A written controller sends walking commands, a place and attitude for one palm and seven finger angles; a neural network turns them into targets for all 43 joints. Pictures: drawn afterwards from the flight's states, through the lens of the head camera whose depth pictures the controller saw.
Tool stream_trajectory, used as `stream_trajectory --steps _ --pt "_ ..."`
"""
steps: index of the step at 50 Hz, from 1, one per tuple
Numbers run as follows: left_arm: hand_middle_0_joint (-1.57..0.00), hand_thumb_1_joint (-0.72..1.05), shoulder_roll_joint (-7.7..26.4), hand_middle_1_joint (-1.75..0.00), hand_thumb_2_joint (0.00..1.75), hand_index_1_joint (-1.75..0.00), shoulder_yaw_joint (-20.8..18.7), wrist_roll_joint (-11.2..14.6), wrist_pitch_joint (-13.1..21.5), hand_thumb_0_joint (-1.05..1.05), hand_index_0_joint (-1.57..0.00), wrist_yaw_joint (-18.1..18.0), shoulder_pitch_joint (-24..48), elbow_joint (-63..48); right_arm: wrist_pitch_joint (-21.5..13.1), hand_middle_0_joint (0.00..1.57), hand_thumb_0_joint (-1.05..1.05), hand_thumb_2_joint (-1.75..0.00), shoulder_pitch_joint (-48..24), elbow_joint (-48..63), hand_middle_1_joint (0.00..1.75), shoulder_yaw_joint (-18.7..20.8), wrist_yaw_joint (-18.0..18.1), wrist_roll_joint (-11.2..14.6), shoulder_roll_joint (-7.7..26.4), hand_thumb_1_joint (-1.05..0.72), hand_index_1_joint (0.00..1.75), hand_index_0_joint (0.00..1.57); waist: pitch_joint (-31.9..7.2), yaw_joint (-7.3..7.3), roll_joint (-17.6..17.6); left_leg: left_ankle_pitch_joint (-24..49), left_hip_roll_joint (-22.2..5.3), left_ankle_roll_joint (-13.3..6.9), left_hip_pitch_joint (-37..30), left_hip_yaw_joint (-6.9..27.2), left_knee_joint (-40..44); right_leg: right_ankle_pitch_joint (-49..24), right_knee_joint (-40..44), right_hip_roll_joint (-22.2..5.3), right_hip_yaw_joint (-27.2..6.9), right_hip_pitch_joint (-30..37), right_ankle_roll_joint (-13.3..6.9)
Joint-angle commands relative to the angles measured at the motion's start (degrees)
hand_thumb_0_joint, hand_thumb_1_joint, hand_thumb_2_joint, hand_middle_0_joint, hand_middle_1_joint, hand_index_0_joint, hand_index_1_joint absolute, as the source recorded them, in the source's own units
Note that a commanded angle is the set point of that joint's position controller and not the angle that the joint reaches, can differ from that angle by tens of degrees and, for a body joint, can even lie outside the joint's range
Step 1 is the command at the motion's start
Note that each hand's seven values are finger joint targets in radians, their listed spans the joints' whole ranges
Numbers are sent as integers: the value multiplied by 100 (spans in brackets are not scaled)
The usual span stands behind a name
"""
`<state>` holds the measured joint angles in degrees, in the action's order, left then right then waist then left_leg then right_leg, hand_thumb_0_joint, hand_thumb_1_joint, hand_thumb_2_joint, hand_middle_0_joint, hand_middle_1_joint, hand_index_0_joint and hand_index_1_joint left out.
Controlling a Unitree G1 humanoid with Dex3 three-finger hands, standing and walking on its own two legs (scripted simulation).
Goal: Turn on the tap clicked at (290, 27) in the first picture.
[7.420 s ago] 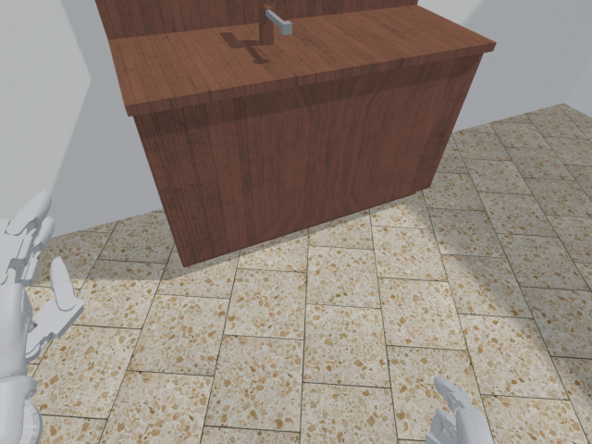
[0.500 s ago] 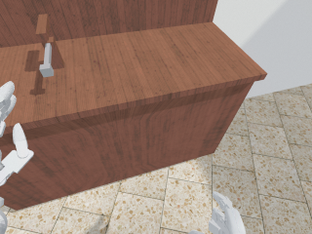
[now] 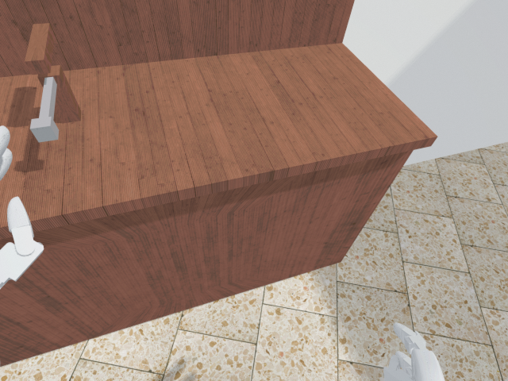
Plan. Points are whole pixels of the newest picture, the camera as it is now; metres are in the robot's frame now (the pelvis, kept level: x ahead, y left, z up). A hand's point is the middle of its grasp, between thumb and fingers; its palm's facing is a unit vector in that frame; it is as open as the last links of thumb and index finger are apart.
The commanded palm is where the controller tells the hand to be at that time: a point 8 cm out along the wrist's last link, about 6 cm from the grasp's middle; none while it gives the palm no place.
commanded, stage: come to a stop and stand still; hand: left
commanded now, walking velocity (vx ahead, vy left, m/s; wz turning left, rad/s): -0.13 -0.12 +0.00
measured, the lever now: (45, 129) +0.44 +0.37 +0.13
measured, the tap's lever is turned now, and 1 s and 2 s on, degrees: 0 0 0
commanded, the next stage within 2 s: look again from close up in 1.58 s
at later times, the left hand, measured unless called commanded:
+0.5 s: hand (72, 232) +0.22 +0.21 +0.20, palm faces +0.42 -0.82 -0.39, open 7.4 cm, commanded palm +0.15 +0.23 +0.19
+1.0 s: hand (69, 270) +0.20 +0.21 +0.17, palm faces +0.35 -0.87 -0.34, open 7.4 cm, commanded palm +0.15 +0.25 +0.19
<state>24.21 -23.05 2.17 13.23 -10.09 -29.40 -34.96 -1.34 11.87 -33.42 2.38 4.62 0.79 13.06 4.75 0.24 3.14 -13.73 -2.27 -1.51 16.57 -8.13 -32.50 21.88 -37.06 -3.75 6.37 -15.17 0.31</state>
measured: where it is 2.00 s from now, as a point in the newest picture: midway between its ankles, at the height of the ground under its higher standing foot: outside the picture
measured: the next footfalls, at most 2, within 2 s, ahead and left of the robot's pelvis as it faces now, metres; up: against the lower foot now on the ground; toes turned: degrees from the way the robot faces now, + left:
right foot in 0.28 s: +0.05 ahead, -0.12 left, +0.00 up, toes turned -3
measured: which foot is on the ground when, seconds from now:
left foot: down 0.00-1.00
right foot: up 0.00-0.26, down 0.28-1.00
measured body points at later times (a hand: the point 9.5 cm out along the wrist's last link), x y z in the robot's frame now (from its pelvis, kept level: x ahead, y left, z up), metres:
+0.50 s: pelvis -0.02 -0.04 +0.01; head -0.01 -0.05 +0.46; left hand +0.20 +0.25 +0.22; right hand +0.13 -0.28 -0.07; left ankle +0.01 +0.06 -0.72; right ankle +0.01 -0.12 -0.73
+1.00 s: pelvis -0.03 -0.02 +0.01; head -0.04 -0.02 +0.46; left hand +0.17 +0.26 +0.19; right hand +0.13 -0.25 -0.06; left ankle +0.00 +0.05 -0.73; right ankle +0.01 -0.12 -0.73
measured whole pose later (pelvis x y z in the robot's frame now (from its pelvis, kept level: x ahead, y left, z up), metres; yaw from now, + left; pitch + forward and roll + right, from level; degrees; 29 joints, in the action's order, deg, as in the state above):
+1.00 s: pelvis -0.03 -0.02 +0.01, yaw -4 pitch -2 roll -1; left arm 18.1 -17.8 2.1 10.5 -7.8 -24.8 -22.2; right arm -6.3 13.1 -33.6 -2.7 2.7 -0.9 11.3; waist 0.5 -1.0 -1.2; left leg -11.1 1.7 -3.8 11.5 -3.6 -24.1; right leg 5.8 -18.7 2.7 3.4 -11.5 -2.0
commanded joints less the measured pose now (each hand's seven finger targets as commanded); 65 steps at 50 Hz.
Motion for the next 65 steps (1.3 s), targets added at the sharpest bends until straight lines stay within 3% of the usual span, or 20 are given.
stream_trajectory --steps 1,5,10,13,14,15,16,18,20,23,27,28,29,30,32,36,43,48,54,65 --pt "-20 90 678 -30 90 -30 -428 -94 268 0 -20 -2 562 -692 -412 20 0 -90 -478 764 30 -2 -47 -153 480 -90 30 20 -715 -25 -1536 2732 -1948 -681 -720 2246 1528 900 -1358 19 -510 -836 55" --pt "-20 90 498 -30 90 -30 -107 -89 172 0 -20 33 777 -1223 -641 20 0 -90 -266 732 30 25 -206 -96 531 -90 30 20 -1191 12 -1615 4129 -1445 -313 -1596 1155 953 94 -485 253 -187 -680 91" --pt "-20 90 545 -30 90 -30 -313 6 8 0 -20 53 353 -1089 -680 20 0 -90 -321 824 30 -47 -279 -97 461 -90 30 20 -1115 18 -1583 3077 -1550 -299 -1003 1090 1108 -193 448 339 -58 76 132" --pt "-20 90 553 -30 90 -30 -430 10 -32 0 -20 48 335 -740 -598 20 0 -90 -435 836 30 -94 -262 -50 419 -90 30 20 -1021 -38 -1355 1536 -1330 -102 -264 800 893 -1005 1271 252 -86 853 136" --pt "-20 90 5200 -30 90 -30 -2429 -59 825 0 -20 -2 5948 -1425 -889 20 0 -90 886 997 30 -679 168 33 652 -90 30 20 -1058 103 -1160 953 -424 0 -486 713 858 -865 1520 184 -796 425 166" --pt "-20 90 1597 -30 90 -30 -1538 -64 221 0 -20 204 3709 1127 -952 20 0 -90 -105 829 30 -241 -9 20 -171 -90 30 20 -1141 0 -139 453 -640 140 -586 474 474 -929 1638 48 -677 52 -127" --pt "-20 90 1943 -30 90 -30 -1518 -4 198 0 -20 282 3238 763 -1000 20 0 -90 -235 828 30 -138 -124 -228 407 -90 30 20 -985 -113 276 -40 -428 188 -222 433 486 -1385 1764 53 -1176 407 -242" --pt "-20 90 1187 -30 90 -30 -874 19 129 0 -20 449 2166 1377 -1048 20 0 -90 73 902 30 -31 -207 -90 504 -90 30 20 -1148 -275 766 38 3 110 -147 258 -128 -2197 1934 -479 -1590 535 -35" --pt "-20 90 405 -30 90 -30 -194 74 51 0 -20 493 1032 1077 -1005 20 0 -90 104 995 30 -87 -434 20 475 -90 30 20 -1352 -372 562 -250 138 83 260 297 -419 -3311 1820 -730 -1685 1382 101" --pt "-20 90 221 -30 90 -30 195 0 -17 0 -20 447 799 158 -1049 20 0 -90 -213 1028 30 -165 -486 36 478 -90 30 20 -1005 -343 583 -648 143 -20 196 610 -449 -1536 2205 -715 -1651 685 85" --pt "-20 90 738 -30 90 -30 -383 13 7 0 -20 244 973 -84 -1004 20 0 -90 -435 973 30 -114 -261 -80 685 -90 30 20 -601 -154 99 -181 10 -23 -605 831 779 276 2490 -210 -1287 -289 -38" --pt "-20 90 824 -30 90 -30 -499 5 63 0 -20 210 1110 -251 -961 20 0 -90 -477 980 30 -101 -209 -94 725 -90 30 20 -622 -144 -175 -232 -4 -40 -584 889 926 364 2528 -143 -1284 -219 -3" --pt "-20 90 1369 -30 90 -30 -884 -6 158 0 -20 125 1462 -670 -904 20 0 -90 -562 991 30 -90 -144 -104 738 -90 30 20 -581 -157 -544 -351 -25 -41 -547 914 1023 456 2565 -141 -1316 -182 41" --pt "-20 90 1073 -30 90 -30 -707 -11 184 0 -20 120 1335 -652 -889 20 0 -90 -585 1000 30 -147 -100 -157 656 -90 30 20 -577 -107 -1268 -429 -72 -77 -425 1005 1212 251 2421 -99 -1237 -38 -90" --pt "-20 90 1027 -30 90 -30 -626 -46 199 0 -20 84 1359 -871 -898 20 0 -90 -530 1039 30 -168 -95 -160 672 -90 30 20 -662 -124 -1830 -549 -201 -105 -77 1182 1506 -396 2086 89 -1031 542 -126" --pt "-20 90 835 -30 90 -30 -492 -4 201 0 -20 72 1167 -827 -996 20 0 -90 -439 1081 30 -144 -99 -167 719 -90 30 20 -968 -150 -1185 -184 -164 -65 -94 1091 1369 -965 2043 108 -892 1015 -75" --pt "-20 90 200 -30 90 -30 -48 30 54 0 -20 154 627 244 -913 20 0 -90 -304 882 30 -47 -171 -174 767 -90 30 20 -695 -44 -48 -397 -94 -12 -378 1076 1217 -158 2535 52 -1137 272 -119" --pt "-20 90 359 -30 90 -30 -64 -17 3 0 -20 152 1159 277 -783 20 0 -90 -441 881 30 -136 -119 -171 664 -90 30 20 -493 -49 -123 -753 -170 -24 -233 1207 1606 -155 2426 193 -977 217 -70" --pt "-20 90 633 -30 90 -30 -202 -59 40 0 -20 85 1728 -610 -809 20 0 -90 -633 973 30 -226 -86 -241 613 -90 30 20 -902 -134 -974 -434 -219 -5 -198 1335 1850 -1083 1849 309 -779 895 -110" --pt "-20 90 282 -30 90 -30 -175 113 -26 0 -20 118 517 -223 -693 20 0 -90 -633 963 30 -142 -138 -189 649 -90 30 20 -1155 -126 -458 1494 -177 281 -402 1253 1270 -2199 1599 151 -682 1100 -194"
